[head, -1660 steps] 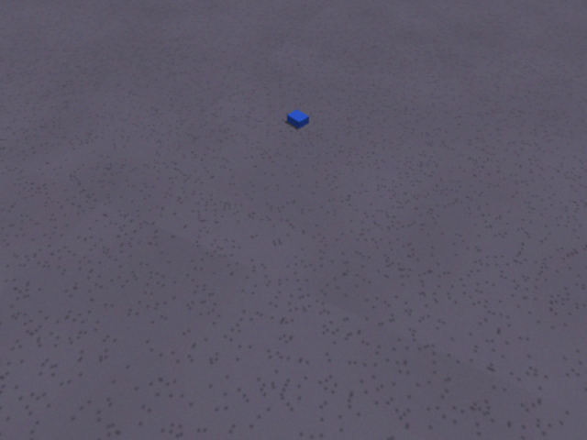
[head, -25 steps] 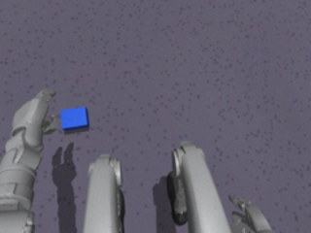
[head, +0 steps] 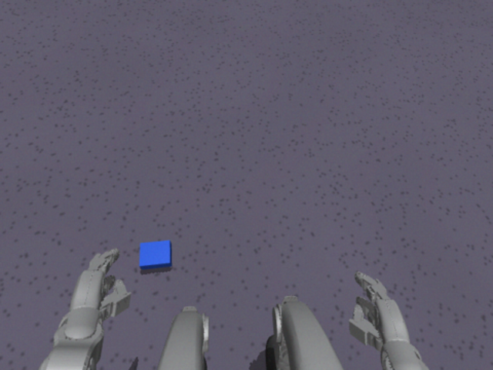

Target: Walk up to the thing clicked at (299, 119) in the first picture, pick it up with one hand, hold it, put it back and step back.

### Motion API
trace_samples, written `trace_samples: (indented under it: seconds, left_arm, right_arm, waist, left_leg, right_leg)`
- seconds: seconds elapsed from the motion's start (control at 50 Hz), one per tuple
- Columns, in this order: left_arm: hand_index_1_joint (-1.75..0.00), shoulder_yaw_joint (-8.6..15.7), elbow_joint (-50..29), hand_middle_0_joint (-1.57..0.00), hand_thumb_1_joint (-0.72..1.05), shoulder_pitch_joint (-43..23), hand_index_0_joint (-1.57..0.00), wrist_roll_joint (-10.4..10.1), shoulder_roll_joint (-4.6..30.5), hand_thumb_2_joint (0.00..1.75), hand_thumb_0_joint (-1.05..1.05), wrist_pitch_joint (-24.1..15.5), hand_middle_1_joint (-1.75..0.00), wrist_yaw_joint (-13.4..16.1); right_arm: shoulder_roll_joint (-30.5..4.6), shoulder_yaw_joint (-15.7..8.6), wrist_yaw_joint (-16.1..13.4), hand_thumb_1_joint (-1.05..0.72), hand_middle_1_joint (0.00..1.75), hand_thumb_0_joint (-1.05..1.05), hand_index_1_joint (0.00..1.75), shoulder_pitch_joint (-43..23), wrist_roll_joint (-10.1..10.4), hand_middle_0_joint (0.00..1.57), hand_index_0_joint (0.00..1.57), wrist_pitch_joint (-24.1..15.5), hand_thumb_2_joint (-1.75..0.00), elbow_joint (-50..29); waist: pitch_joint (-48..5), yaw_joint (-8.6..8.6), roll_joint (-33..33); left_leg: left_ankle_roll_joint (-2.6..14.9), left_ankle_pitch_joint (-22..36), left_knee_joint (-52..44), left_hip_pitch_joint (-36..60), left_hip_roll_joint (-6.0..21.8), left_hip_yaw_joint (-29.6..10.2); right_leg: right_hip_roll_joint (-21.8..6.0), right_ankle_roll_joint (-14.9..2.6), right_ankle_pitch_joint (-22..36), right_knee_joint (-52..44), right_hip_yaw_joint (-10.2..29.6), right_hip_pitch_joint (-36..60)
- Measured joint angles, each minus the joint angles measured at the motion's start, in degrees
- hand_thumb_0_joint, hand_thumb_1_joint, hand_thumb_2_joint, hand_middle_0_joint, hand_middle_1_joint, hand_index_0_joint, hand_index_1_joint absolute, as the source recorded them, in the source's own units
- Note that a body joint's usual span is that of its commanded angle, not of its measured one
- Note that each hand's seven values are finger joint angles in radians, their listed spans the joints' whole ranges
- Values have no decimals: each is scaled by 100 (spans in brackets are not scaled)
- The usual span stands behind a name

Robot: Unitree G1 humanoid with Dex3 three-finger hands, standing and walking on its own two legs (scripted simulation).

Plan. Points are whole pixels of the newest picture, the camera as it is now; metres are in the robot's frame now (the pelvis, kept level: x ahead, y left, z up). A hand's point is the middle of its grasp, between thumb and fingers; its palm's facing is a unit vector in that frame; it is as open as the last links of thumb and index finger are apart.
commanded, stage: home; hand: left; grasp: from above
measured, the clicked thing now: (156, 254) +0.48 +0.25 -0.60
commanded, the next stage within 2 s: none
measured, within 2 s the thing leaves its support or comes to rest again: neither
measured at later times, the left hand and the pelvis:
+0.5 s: hand (94, 317) +0.21 +0.18 +0.05, palm faces +0.08 -0.98 -0.20, open 7.4 cm; pelvis +0.05 +0.00 +0.10, yaw +1 degrees
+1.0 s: hand (97, 317) +0.21 +0.18 +0.05, palm faces +0.07 -0.98 -0.20, open 7.4 cm; pelvis +0.05 +0.00 +0.10, yaw +1 degrees
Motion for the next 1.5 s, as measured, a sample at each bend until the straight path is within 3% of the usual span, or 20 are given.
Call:
trace_samples:
  seconds: [0.1, 0.2, 0.34, 0.44, 0.7, 1.5]
  left_arm:
    - [-30, 69, -419, -20, 90, 536, -21, -316, -168, 89, 1, 262, -30, 5]
    - [-30, 76, -970, -20, 90, 1172, -21, -494, -260, 89, 1, 468, -30, -32]
    - [-30, -24, -1768, -20, 90, 2085, -20, -540, -306, 89, 1, 645, -30, -125]
    - [-30, -55, -1998, -20, 90, 2375, -20, -527, -313, 89, 1, 716, -30, -233]
    - [-30, -75, -1835, -20, 90, 2261, -20, -433, -316, 89, 1, 728, -30, -403]
    - [-30, -86, -1903, -20, 90, 2285, -20, -432, -314, 89, 1, 747, -30, -396]
  right_arm:
    - [31, 77, -224, -90, 30, 1, 30, 375, -16, 20, 21, -128, -90, 14]
    - [12, 70, -385, -90, 30, 1, 30, 718, -46, 20, 21, -245, -90, -33]
    - [-30, -10, -524, -90, 30, 1, 30, 1002, -83, 20, 21, -409, -90, -133]
    - [-43, -47, -561, -90, 30, 1, 30, 957, -130, 20, 20, -547, -90, -136]
    - [-31, -38, -510, -90, 30, 1, 30, 715, -212, 20, 21, -800, -90, -90]
    - [-37, -90, -546, -90, 30, 1, 30, 836, -200, 20, 21, -826, -90, 24]
  waist:
    - [52, -12, 20]
    - [115, -20, 71]
    - [77, 39, 163]
    - [50, 106, 198]
    - [184, 216, 109]
    - [193, 194, 116]
  left_leg:
    - [-6, 150, -789, 970, 49, -12]
    - [-2, 305, -1532, 1879, 94, -5]
    - [16, 476, -2340, 2874, 129, 34]
    - [28, 522, -2598, 3252, 122, 26]
    - [11, 546, -2689, 3458, 100, -1]
    - [-17, 526, -2637, 3432, 132, 27]
  right_leg:
    - [39, -12, 143, -799, -32, 988]
    - [77, -15, 299, -1559, -43, 1912]
    - [106, -8, 472, -2377, -23, 2912]
    - [99, 1, 509, -2638, -36, 3303]
    - [75, -11, 497, -2691, -63, 3507]
    - [108, -35, 478, -2603, -31, 3444]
